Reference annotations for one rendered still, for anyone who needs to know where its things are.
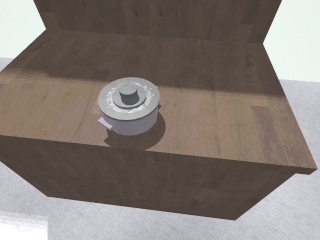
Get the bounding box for table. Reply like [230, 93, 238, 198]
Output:
[0, 0, 318, 221]

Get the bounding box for knob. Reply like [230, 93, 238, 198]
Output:
[119, 82, 138, 99]

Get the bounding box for pot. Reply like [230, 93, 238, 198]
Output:
[98, 86, 158, 136]

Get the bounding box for lid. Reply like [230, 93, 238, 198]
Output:
[98, 77, 160, 122]

